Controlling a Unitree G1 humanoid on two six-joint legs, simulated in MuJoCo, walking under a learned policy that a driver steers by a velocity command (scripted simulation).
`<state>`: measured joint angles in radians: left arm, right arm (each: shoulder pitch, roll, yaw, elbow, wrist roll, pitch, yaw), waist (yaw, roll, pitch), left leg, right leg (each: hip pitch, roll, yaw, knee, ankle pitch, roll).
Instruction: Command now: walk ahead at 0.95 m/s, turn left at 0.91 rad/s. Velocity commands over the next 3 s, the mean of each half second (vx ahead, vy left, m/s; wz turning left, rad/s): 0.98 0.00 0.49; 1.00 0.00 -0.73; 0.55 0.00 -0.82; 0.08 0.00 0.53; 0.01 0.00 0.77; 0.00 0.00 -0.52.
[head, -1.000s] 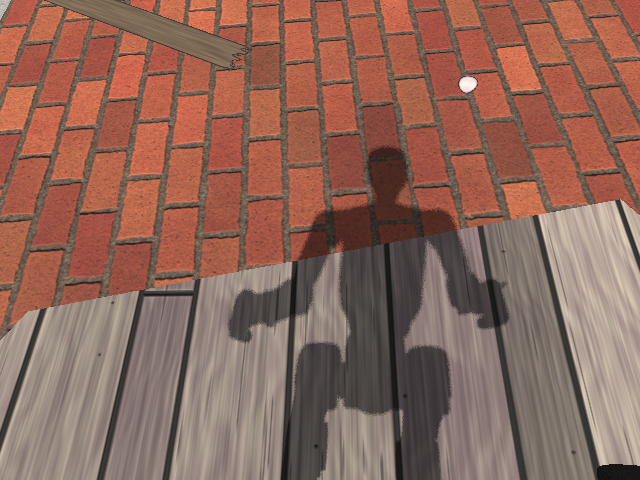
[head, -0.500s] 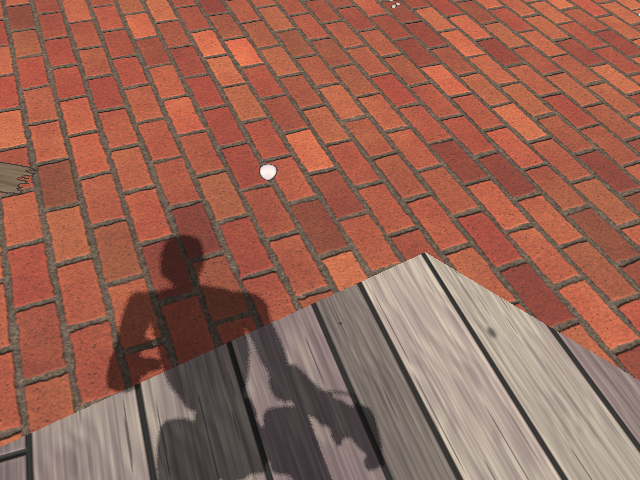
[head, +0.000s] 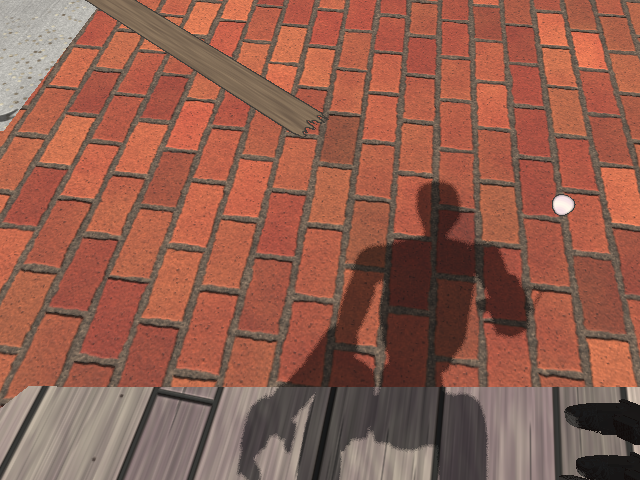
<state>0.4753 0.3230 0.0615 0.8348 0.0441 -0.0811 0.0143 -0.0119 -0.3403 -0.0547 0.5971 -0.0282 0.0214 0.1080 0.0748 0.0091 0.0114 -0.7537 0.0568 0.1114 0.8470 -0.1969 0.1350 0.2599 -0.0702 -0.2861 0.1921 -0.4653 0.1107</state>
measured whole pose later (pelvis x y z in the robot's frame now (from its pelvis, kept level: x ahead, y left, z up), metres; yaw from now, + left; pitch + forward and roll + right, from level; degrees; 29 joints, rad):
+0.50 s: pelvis +0.46 +0.09 +0.00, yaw +14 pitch +2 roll +0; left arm 0.09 0.28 -0.01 0.67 0.01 -0.06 -0.04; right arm 0.44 -0.34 -0.05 0.85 -0.04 -0.08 -0.01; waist -0.05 0.00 0.03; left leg 0.31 -0.14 -0.07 0.23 -0.42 0.13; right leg -0.59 0.02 -0.11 0.53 -0.01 -0.12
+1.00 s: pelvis +0.94 +0.19 +0.01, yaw -10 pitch +3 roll +1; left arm 0.41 0.36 0.08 0.84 -0.01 -0.05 -0.01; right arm 0.04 -0.28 0.02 0.61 -0.06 -0.09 -0.01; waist 0.10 -0.03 0.02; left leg -0.48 0.03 0.00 0.62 -0.19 -0.03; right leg -0.19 0.10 0.16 1.10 -0.40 -0.11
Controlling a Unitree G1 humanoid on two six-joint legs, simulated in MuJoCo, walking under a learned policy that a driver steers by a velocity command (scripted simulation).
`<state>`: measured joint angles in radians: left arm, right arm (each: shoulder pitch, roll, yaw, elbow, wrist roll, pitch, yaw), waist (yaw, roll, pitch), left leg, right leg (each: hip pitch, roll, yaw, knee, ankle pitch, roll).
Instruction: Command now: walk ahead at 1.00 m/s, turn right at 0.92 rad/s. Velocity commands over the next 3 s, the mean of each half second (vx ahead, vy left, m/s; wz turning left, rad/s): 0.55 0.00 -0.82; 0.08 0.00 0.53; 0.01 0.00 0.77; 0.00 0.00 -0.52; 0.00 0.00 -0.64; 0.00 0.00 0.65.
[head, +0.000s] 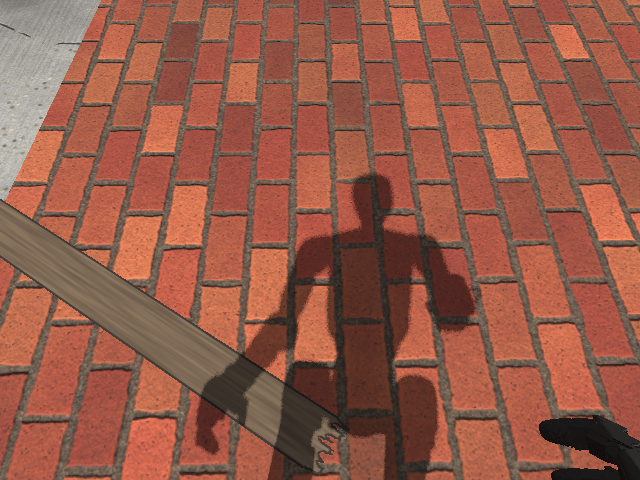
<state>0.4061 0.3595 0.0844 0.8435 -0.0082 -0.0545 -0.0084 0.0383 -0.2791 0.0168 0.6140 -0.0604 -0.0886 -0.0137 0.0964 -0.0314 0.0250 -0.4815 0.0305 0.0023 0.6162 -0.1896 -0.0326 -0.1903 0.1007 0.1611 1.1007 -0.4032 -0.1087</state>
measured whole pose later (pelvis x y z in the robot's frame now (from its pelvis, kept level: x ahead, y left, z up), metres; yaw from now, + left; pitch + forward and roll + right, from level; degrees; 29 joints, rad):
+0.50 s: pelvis +0.36 +0.00 +0.00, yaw -24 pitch +1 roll -1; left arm 0.12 0.30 0.04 0.63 0.01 -0.03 -0.03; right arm 0.13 -0.29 -0.01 0.65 0.01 -0.06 -0.04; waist 0.01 0.00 0.12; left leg -0.58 0.06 -0.09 1.30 -0.46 -0.08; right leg -0.43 0.17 0.01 0.54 -0.12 -0.13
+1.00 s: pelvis +0.50 +0.06 +0.02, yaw -4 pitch +4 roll -3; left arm 0.04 0.31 0.07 0.72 0.00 0.01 0.04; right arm 0.25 -0.32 -0.08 0.60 0.02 0.02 -0.02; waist -0.02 -0.01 0.05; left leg -0.36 -0.06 -0.12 0.48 -0.18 0.06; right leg -0.55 0.06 0.11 1.07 -0.40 0.06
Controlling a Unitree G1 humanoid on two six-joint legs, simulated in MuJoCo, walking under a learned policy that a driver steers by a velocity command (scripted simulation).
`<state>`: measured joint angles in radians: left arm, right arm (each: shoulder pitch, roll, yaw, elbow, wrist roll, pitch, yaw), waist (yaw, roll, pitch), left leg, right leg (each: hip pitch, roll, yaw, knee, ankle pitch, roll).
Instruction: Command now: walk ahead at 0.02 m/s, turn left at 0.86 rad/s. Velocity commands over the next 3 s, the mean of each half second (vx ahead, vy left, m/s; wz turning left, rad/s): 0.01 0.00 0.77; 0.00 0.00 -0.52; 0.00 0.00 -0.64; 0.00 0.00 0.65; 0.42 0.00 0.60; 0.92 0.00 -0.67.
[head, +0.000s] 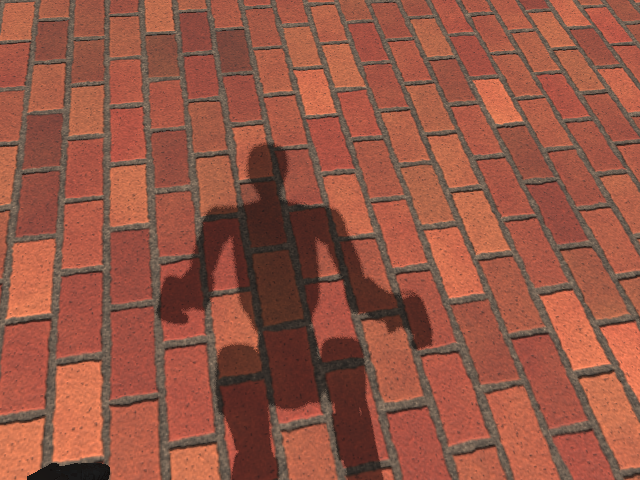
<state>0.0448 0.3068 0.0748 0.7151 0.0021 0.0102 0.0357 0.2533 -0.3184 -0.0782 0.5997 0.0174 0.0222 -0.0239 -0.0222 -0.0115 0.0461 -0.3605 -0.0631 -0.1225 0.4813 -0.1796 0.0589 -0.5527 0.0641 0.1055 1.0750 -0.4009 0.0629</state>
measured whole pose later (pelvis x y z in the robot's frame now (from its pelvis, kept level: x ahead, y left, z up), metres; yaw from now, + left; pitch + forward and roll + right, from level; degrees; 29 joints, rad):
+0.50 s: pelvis +0.05 -0.04 +0.00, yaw +23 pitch +1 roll +1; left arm 0.12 0.28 0.07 0.75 0.00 0.00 0.02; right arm 0.18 -0.37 -0.09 0.58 0.00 0.06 -0.03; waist 0.02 0.05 0.05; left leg -0.47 -0.13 -0.20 1.10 -0.48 -0.07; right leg -0.26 0.04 0.09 0.45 -0.20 -0.01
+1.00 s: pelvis +0.05 -0.03 +0.00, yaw +2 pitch +2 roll +1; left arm 0.16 0.32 0.09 0.65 -0.03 0.07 -0.02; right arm 0.15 -0.28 -0.08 0.65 -0.01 0.02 -0.04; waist 0.00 -0.01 0.08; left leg -0.14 0.04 0.14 0.43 -0.32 -0.01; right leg -0.50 -0.07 -0.02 0.89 -0.35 0.10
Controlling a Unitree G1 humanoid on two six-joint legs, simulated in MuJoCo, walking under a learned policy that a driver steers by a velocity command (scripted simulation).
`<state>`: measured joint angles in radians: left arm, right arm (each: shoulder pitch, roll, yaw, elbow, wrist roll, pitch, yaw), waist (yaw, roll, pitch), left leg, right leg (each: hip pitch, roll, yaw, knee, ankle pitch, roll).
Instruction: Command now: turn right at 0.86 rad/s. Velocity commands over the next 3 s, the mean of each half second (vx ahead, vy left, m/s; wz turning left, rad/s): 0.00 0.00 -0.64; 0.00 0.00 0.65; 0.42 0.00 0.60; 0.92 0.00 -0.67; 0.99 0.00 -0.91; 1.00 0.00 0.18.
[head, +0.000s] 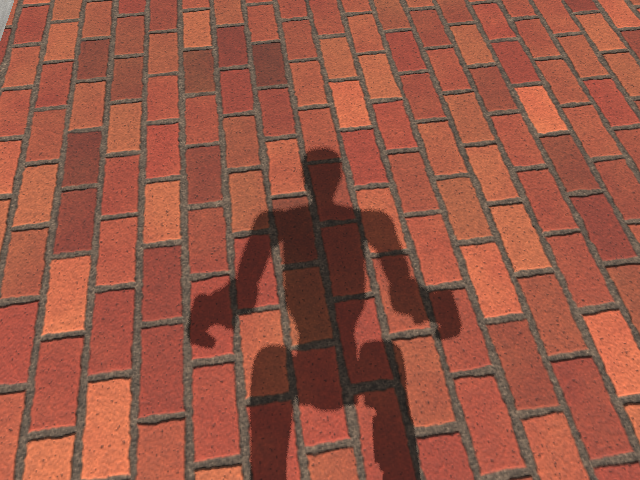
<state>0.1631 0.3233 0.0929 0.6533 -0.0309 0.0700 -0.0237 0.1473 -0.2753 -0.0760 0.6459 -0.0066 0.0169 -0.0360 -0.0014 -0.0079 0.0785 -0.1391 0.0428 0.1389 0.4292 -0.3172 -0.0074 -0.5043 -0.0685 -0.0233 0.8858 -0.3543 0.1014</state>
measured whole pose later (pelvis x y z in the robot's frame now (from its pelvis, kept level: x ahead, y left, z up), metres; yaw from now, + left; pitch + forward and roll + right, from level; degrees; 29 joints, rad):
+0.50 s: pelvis +0.05 -0.04 +0.00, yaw -18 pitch +1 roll +0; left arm 0.10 0.27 0.03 0.63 0.02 0.03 0.01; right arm 0.19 -0.30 -0.06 0.71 0.01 0.01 -0.01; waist -0.02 0.03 0.03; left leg -0.40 0.04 -0.03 0.72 -0.28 -0.07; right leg -0.26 0.10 0.11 0.52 -0.26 -0.05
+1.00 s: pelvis +0.06 -0.08 +0.00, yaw +7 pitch +2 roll +0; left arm 0.18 0.28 0.07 0.67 0.02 0.00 0.03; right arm 0.20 -0.37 -0.12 0.63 0.02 0.05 -0.03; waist 0.00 0.05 0.04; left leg -0.55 -0.03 -0.13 1.08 -0.40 -0.08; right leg -0.23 0.04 -0.03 0.44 -0.24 -0.05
